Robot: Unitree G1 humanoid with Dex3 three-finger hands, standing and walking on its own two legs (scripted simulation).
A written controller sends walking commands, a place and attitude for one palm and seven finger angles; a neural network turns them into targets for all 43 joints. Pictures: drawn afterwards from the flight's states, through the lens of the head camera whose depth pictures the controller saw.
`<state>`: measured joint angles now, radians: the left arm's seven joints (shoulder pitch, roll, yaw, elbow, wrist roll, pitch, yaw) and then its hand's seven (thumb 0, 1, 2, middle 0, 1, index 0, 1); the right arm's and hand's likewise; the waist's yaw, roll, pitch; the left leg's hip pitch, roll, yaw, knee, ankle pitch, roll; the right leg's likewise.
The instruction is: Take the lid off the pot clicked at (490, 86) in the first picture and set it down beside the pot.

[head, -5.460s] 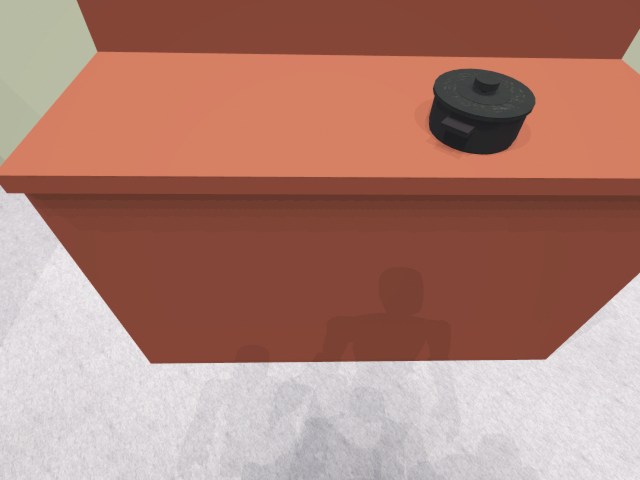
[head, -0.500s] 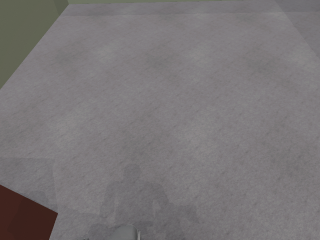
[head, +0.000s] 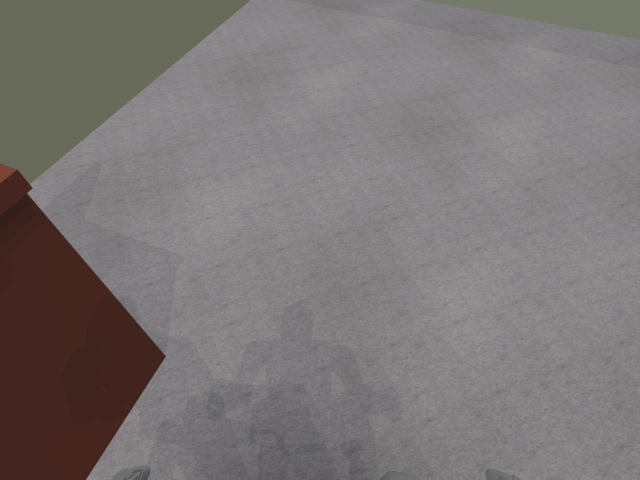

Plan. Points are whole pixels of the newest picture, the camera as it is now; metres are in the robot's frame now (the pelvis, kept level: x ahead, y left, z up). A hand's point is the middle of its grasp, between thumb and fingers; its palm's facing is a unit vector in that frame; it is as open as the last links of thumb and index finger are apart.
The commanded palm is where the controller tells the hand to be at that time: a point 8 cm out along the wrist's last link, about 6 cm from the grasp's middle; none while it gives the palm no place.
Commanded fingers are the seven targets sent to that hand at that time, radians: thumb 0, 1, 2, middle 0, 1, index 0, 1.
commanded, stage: turn to face it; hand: left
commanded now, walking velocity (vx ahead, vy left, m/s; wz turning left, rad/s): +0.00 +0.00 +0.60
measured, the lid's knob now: out of the picture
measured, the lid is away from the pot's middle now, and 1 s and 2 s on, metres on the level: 0.00 0.00 0.00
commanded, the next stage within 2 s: take the last steps up to it in 1.86 s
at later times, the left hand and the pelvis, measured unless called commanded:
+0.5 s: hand out of the picture -0.02 +0.21 -0.18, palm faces +0.36 -0.90 -0.24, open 7.4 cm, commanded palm none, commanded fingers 0.00 0.90 0.90 -0.20 -0.30 -0.20 -0.30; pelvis +0.00 +0.00 -0.02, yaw +20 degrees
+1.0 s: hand out of the picture -0.03 +0.19 -0.14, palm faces +0.60 -0.74 -0.31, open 7.4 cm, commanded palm none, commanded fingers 0.00 0.90 0.90 -0.20 -0.30 -0.20 -0.30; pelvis +0.01 -0.04 +0.00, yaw +38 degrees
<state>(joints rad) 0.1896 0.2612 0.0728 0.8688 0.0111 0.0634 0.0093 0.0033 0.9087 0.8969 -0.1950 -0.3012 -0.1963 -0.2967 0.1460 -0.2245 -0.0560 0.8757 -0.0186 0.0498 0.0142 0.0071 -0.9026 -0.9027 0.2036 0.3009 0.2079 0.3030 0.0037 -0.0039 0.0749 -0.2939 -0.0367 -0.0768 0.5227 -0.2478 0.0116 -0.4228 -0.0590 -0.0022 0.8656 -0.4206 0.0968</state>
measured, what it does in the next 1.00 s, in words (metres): steps on the spot, turning left: right foot, then left foot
